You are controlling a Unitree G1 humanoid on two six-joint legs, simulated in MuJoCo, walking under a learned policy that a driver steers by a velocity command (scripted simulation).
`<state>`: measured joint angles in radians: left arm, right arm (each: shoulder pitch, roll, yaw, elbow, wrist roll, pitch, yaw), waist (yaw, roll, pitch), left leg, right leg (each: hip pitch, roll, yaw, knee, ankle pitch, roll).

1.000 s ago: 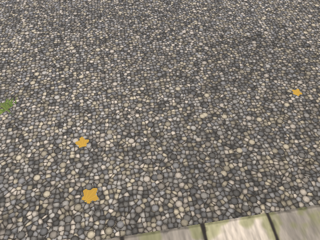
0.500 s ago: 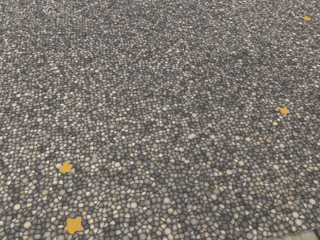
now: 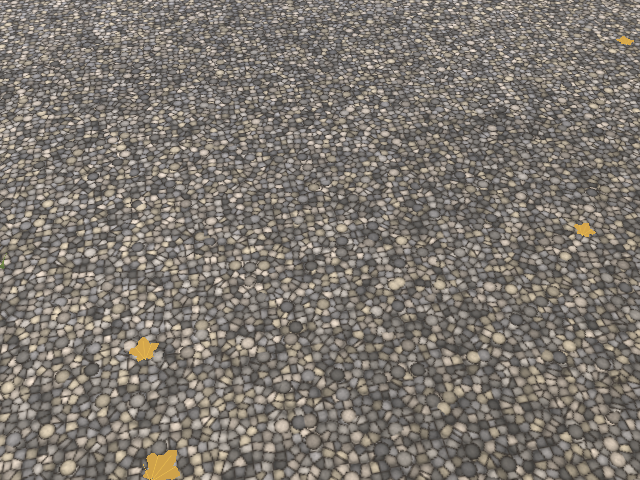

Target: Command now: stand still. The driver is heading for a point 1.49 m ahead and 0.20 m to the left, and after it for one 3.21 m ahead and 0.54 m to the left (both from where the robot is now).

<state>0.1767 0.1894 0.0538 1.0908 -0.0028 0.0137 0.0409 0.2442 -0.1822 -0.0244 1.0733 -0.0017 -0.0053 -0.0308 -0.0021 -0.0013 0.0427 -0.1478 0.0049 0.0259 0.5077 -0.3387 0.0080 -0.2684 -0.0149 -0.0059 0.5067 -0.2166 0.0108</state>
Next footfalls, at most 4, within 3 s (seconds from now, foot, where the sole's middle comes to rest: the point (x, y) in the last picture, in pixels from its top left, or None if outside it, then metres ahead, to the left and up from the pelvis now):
1.48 left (251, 457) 0.62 0.19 -0.94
1.94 right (348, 352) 0.90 -0.05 -0.94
2.52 left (259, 265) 1.20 0.21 -0.94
2.98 right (290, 184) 1.55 0.13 -0.94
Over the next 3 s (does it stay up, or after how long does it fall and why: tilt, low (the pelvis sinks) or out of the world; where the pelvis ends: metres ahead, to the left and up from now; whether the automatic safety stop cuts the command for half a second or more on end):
stays up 1.34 0.15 -0.18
